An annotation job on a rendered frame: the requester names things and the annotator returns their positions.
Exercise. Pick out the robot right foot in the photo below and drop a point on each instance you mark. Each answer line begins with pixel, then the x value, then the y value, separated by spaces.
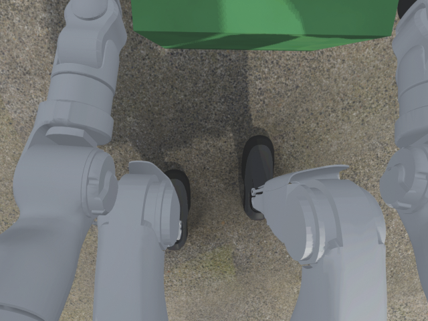
pixel 257 167

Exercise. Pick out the right robot upper arm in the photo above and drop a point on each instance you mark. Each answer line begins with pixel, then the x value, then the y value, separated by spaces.
pixel 404 186

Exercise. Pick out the right robot forearm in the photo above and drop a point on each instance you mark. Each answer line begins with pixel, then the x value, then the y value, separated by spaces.
pixel 410 46

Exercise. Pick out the carton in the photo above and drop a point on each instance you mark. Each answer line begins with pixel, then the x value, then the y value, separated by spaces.
pixel 277 25

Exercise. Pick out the left robot upper arm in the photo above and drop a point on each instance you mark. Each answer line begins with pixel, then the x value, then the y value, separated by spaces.
pixel 59 190

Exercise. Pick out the robot left thigh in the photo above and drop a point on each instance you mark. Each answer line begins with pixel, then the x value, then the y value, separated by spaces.
pixel 129 276

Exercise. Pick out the left robot forearm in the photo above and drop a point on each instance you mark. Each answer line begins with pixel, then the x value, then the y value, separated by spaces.
pixel 83 78

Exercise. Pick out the right robot hand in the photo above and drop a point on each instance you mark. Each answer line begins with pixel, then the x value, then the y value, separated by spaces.
pixel 403 6

